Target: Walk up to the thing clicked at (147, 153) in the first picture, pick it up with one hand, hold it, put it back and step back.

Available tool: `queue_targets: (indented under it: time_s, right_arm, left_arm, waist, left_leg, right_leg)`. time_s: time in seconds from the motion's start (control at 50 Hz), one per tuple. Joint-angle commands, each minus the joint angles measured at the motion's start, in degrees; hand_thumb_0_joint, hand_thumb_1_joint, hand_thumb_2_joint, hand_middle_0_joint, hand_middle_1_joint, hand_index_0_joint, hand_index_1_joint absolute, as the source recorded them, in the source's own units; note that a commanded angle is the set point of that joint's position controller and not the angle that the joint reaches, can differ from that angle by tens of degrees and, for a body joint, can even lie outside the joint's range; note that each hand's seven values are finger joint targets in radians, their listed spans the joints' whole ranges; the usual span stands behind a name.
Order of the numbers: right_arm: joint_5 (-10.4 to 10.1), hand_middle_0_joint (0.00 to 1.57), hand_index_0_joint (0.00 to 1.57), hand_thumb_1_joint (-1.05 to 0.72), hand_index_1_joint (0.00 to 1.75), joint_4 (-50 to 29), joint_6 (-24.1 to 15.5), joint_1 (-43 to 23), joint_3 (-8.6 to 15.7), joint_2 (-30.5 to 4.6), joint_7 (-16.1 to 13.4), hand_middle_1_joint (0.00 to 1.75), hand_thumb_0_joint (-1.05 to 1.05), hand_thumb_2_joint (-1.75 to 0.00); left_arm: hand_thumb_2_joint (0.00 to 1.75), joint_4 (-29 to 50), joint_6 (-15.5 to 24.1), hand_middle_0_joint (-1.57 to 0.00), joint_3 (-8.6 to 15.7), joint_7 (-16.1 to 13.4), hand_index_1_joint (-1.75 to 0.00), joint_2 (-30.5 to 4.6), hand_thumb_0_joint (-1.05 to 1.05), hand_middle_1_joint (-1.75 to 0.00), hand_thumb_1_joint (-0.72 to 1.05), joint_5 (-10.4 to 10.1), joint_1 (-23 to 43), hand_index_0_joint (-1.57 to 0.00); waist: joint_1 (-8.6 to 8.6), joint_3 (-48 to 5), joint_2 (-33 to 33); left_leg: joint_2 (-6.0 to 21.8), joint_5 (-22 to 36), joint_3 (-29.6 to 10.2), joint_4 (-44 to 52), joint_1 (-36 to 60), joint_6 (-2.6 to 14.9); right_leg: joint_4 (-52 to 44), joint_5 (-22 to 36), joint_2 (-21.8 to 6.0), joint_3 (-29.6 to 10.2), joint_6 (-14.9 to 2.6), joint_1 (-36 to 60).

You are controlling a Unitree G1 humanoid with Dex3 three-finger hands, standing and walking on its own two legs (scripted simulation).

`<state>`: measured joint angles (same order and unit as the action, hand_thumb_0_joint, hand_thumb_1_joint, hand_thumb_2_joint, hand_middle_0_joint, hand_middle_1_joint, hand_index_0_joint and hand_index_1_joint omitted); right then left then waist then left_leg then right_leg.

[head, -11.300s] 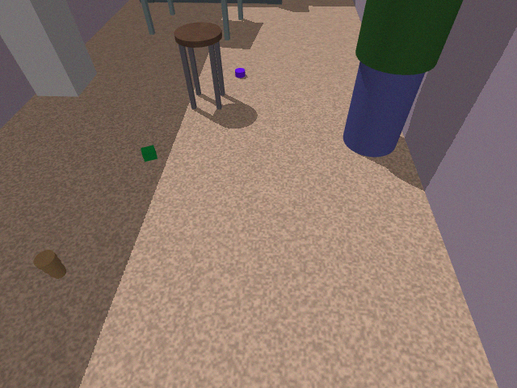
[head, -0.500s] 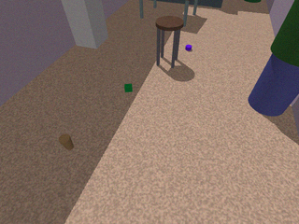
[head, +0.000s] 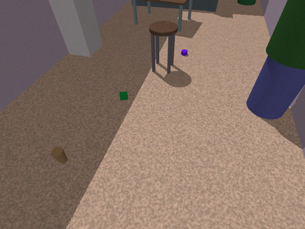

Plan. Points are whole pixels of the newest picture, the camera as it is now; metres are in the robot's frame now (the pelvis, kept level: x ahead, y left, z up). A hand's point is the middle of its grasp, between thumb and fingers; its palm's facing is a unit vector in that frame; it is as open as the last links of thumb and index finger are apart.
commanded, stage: walk up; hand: left
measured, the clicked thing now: (123, 95) +1.43 +0.32 -0.74
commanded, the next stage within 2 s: none
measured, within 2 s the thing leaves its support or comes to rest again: neither
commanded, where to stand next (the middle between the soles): +1.06 +0.07 m, yaw +3 degrees
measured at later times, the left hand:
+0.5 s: hand (71, 224) +0.19 +0.28 -0.17, palm faces +0.07 -0.94 -0.33, open 7.4 cm
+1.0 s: hand (91, 135) +0.49 +0.27 -0.12, palm faces +0.05 -0.90 -0.43, open 7.4 cm
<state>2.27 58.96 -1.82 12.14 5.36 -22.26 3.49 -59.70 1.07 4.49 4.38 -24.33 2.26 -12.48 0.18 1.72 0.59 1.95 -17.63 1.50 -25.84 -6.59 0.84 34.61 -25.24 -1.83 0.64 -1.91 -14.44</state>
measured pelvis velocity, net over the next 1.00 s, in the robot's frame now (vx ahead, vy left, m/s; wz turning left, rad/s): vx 0.44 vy -0.02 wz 0.06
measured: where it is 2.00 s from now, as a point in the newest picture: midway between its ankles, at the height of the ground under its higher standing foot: (152, 146)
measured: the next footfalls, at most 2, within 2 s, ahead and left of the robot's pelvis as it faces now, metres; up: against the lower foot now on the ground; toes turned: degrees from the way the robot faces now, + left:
left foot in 0.40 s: +0.33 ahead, +0.13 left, +0.00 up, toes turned +9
right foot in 0.86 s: +0.53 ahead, -0.13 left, +0.00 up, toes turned -3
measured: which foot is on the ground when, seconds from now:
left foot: down 0.00-0.02, up 0.04-0.38, down 0.40-0.88, up 0.90-1.00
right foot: down 0.00-0.44, up 0.46-0.84, down 0.86-1.00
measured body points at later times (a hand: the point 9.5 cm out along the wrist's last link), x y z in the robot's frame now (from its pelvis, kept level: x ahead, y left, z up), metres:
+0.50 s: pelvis +0.20 +0.02 -0.02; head +0.23 +0.03 +0.43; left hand +0.18 +0.33 -0.15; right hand +0.36 -0.28 -0.11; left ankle +0.30 +0.12 -0.74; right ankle +0.06 -0.12 -0.67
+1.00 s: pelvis +0.44 -0.02 -0.01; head +0.45 -0.05 +0.44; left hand +0.48 +0.31 -0.09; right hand +0.51 -0.34 -0.14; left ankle +0.39 +0.11 -0.67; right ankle +0.49 -0.13 -0.74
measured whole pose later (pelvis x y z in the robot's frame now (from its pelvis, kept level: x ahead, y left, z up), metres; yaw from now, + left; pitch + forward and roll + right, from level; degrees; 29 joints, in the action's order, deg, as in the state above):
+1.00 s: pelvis +0.44 -0.02 -0.01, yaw +3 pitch -3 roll +0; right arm -0.2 51.9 -2.0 17.3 3.5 -25.6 2.9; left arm -49.5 5.6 3.2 3.1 -22.7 0.6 -16.5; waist 0.9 4.0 -4.8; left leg 0.8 -24.0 -1.7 -62.0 -21.9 1.8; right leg 32.9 -14.2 -2.6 5.8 -1.5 -16.0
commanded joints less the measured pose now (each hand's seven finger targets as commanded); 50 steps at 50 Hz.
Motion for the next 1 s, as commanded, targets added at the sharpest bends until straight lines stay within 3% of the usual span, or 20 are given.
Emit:
queue_targets:
  time_s: [0.0,0.02,0.04,0.1,0.14,0.3,0.38,0.4,0.42,0.44,0.46,0.54,0.62,0.7,0.8,0.82,0.84,0.86,0.9,0.98]
  right_arm:
    - [0.0,0.2,0.2,-0.9,0.3,-9.8,-0.5,-13.0,1.6,-8.8,-0.5,0.3,0.0,-0.9]
    - [-0.7,0.2,0.2,-0.9,0.3,-12.0,-0.5,-12.7,0.6,-7.3,-0.6,0.3,0.0,-0.9]
    - [-1.0,0.2,0.2,-0.9,0.3,-10.9,-0.5,-12.2,1.3,-11.3,-1.0,0.3,0.0,-0.9]
    - [-1.6,0.2,0.2,-0.9,0.3,-6.6,-1.3,-2.7,1.7,-13.2,-0.3,0.3,0.0,-0.9]
    - [-1.4,0.2,0.2,-0.9,0.3,-5.9,-1.2,-0.8,1.5,-12.5,0.5,0.3,0.0,-0.9]
    - [-0.7,0.2,0.2,-0.9,0.3,-12.7,-0.9,-10.6,1.6,-10.4,1.6,0.3,0.0,-0.9]
    - [0.4,0.2,0.2,-0.9,0.3,-9.3,-1.6,6.9,3.8,-13.2,0.4,0.3,0.0,-0.9]
    - [1.3,0.2,0.2,-0.9,0.3,-9.1,-1.6,14.4,5.7,-17.7,-0.1,0.3,0.0,-0.9]
    - [0.0,0.2,0.2,-0.9,0.3,-10.6,-2.1,15.1,6.2,-21.7,-0.6,0.3,0.0,-0.9]
    - [-2.6,0.2,0.2,-0.9,0.3,-11.4,-2.0,12.1,6.5,-20.9,-0.7,0.3,0.0,-0.9]
    - [-2.9,0.2,0.2,-0.9,0.3,-12.5,-1.9,7.9,5.3,-18.6,-1.1,0.3,0.0,-0.9]
    - [-2.3,0.2,0.2,-0.9,0.3,-14.5,-3.3,1.0,2.5,-14.0,-1.2,0.3,0.0,-0.9]
    - [-1.6,0.2,0.2,-0.9,0.3,-15.9,-4.2,1.2,3.0,-15.4,-0.5,0.3,0.0,-0.9]
    - [-1.9,0.2,0.2,-0.9,0.3,-16.4,-4.2,0.7,3.1,-16.4,0.1,0.3,0.0,-0.9]
    - [-1.6,0.2,0.2,-0.9,0.3,-16.3,-3.3,0.9,2.2,-14.3,-0.1,0.3,0.0,-0.9]
    - [-1.5,0.2,0.2,-0.9,0.3,-16.2,-3.3,3.4,0.9,-11.6,-0.2,0.3,0.0,-0.9]
    - [-1.7,0.2,0.2,-0.9,0.3,-17.2,-3.5,4.9,-0.5,-7.6,-0.2,0.3,0.0,-0.9]
    - [-2.1,0.2,0.2,-0.9,0.3,-17.1,-3.1,3.7,0.3,-11.4,-0.7,0.3,0.0,-0.9]
    - [-2.7,0.2,0.2,-0.9,0.3,-14.9,-2.9,3.2,0.8,-14.3,-1.4,0.3,0.0,-0.9]
    - [-2.4,0.2,0.2,-0.9,0.3,-11.6,-2.0,7.5,1.0,-13.0,-0.4,0.3,0.0,-0.9]
  left_arm:
    - [0.9,-1.0,3.4,-0.2,5.2,-1.7,-0.3,-15.2,0.0,-0.3,0.9,0.0,-17.7,-0.2]
    - [0.9,1.4,3.9,-0.2,6.2,-2.2,-0.3,-20.8,0.0,-0.3,0.9,0.9,-15.2,-0.2]
    - [0.9,4.6,4.0,-0.2,5.4,-2.4,-0.3,-20.5,0.0,-0.3,0.9,0.3,-8.5,-0.2]
    - [0.9,8.0,5.0,-0.2,3.6,-2.8,-0.3,-14.3,0.0,-0.3,0.9,-1.1,-0.1,-0.2]
    - [0.9,8.6,5.1,-0.2,3.1,-2.8,-0.3,-12.8,0.0,-0.3,0.9,-1.5,-0.7,-0.2]
    - [0.9,10.4,4.5,-0.2,3.1,-2.7,-0.3,-14.4,0.0,-0.3,0.9,-1.3,-6.2,-0.2]
    - [0.9,11.5,3.8,-0.2,1.7,-3.3,-0.3,-13.0,0.0,-0.3,0.9,-2.2,-7.2,-0.2]
    - [0.9,12.6,3.6,-0.2,0.7,-3.3,-0.3,-9.6,0.0,-0.3,0.9,-2.9,-9.8,-0.2]
    - [0.9,13.3,3.7,-0.2,1.1,-3.6,-0.3,-9.2,0.0,-0.3,0.9,-3.6,-11.6,-0.2]
    - [0.9,12.9,3.6,-0.2,1.4,-3.9,-0.3,-14.5,0.0,-0.3,0.9,-2.9,-7.4,-0.2]
    - [0.9,12.7,3.7,-0.2,0.7,-3.5,-0.3,-14.1,0.0,-0.3,0.9,-3.0,-7.0,-0.2]
    - [0.9,9.7,3.0,-0.2,1.1,-1.9,-0.3,-11.0,0.0,-0.3,0.9,-2.4,-13.1,-0.2]
    - [0.9,11.7,2.9,-0.2,1.5,-0.2,-0.3,-10.3,0.0,-0.3,0.9,-1.2,-7.7,-0.2]
    - [0.9,12.0,3.3,-0.2,2.4,0.6,-0.3,-10.2,0.0,-0.3,0.9,-1.2,-4.4,-0.2]
    - [0.9,10.1,4.4,-0.2,3.5,-0.3,-0.3,-11.5,0.0,-0.3,0.9,-0.7,-8.3,-0.2]
    - [0.9,9.2,5.1,-0.2,4.4,-1.1,-0.3,-13.3,0.0,-0.3,0.9,-0.6,-13.2,-0.2]
    - [0.9,9.3,5.8,-0.2,5.7,-2.1,-0.3,-18.2,0.0,-0.3,0.9,-0.2,-18.1,-0.2]
    - [0.9,10.0,5.8,-0.2,5.4,-2.2,-0.3,-20.7,0.0,-0.3,0.9,-1.2,-17.3,-0.2]
    - [0.9,12.0,5.6,-0.2,4.5,-2.7,-0.3,-18.4,0.0,-0.3,0.9,-2.6,-11.1,-0.2]
    - [0.9,13.4,5.6,-0.2,2.9,-2.9,-0.3,-14.9,0.0,-0.3,0.9,-2.3,-5.6,-0.2]
  waist:
    - [11.88,-1.4,10.0]
    - [10.46,3.3,16.6]
    - [7.67,8.1,5.6]
    - [0.8,7.7,2.9]
    - [0.47,4.9,5.4]
    - [4.18,4.4,5.0]
    - [-4.62,-4.7,-2.9]
    - [-7.7,-10.6,-12.2]
    - [-7.21,-14.4,-16.4]
    - [-7.1,-13.4,-6.6]
    - [-4.54,-7.7,-3.3]
    - [0.76,1.9,-6.3]
    - [-0.55,4.6,-8.8]
    - [-0.28,4.4,-9.4]
    - [3.37,-0.2,-2.2]
    - [5.81,-3.6,4.7]
    - [7.42,-5.4,18.4]
    - [6.99,-3.5,14.6]
    - [4.81,-0.4,4.1]
    - [0.53,1.0,9.0]
  left_leg:
    - [-1.3,-18.5,1.5,-19.0,-29.4,3.61]
    - [-6.6,-16.1,-3.4,-31.6,-41.6,1.28]
    - [-2.5,-10.1,-12.2,-33.9,-38.8,1.14]
    - [1.5,1.3,-11.4,-32.1,-32.6,0.18]
    - [0.9,3.8,-8.5,-26.7,-28.9,-0.57]
    - [0.7,10.8,1.8,-6.9,-18.8,1.28]
    - [-2.9,6.7,4.4,-3.2,7.9,6.25]
    - [7.5,-4.8,-12.7,0.1,20.0,10.55]
    - [21.6,-10.0,-42.1,8.8,24.5,17.41]
    - [22.3,-14.0,-41.5,12.0,18.8,18.78]
    - [20.2,-9.6,-29.9,11.6,11.7,15.07]
    - [13.4,0.1,-10.5,14.6,-7.4,10.84]
    - [13.3,-7.7,-7.5,17.1,-8.9,12.85]
    - [12.7,-13.7,-6.8,16.7,-11.8,10.84]
    - [9.0,-3.3,-1.7,-0.2,-12.8,7.77]
    - [5.7,2.4,1.2,-13.7,-16.2,6.08]
    - [-1.1,-5.7,5.0,-33.0,-25.8,3.01]
    - [-4.2,-13.4,0.2,-40.1,-34.4,1.75]
    - [0.2,-8.5,-8.3,-43.4,-32.9,1.48]
    - [1.9,-1.5,-6.1,-31.7,-24.9,-0.11]
  right_leg:
    - [-19.0,-4.7,-4.4,-8.8,-1.1,27.2]
    - [-30.4,-22.0,-19.1,-34.6,-5.79,23.4]
    - [-32.6,-24.5,-23.1,-38.2,-8.33,15.5]
    - [-29.4,-2.4,-14.0,-17.7,-5.27,14.7]
    - [-26.6,14.1,-11.2,-7.8,-4.94,16.0]
    - [-21.8,29.3,-11.9,-0.5,-6.6,14.4]
    - [7.9,40.8,-6.9,5.5,-4.69,4.2]
    - [24.7,26.7,-1.4,6.6,-1.88,-8.8]
    - [36.4,-4.9,8.8,-0.6,-0.81,-20.5]
    - [40.3,-4.3,3.2,-8.2,-2.11,-19.4]
    - [40.1,0.7,0.8,-10.0,-2.17,-19.2]
    - [27.7,6.5,-2.9,-5.4,0.38,-11.3]
    - [11.5,8.8,-5.2,-1.3,2.33,-12.3]
    - [3.0,17.1,-4.3,1.1,1.51,-7.8]
    - [-2.7,13.7,-0.7,4.7,0.23,7.1]
    - [-6.2,7.5,-1.5,1.3,-1.09,15.7]
    - [-14.4,-0.1,-14.6,-19.6,-4.96,21.3]
    - [-21.6,0.2,-23.6,-37.8,-11.88,22.1]
    - [-19.4,10.4,-22.2,-29.2,-14.15,15.4]
    - [-19.5,18.2,-13.8,-9.0,-10.5,6.4]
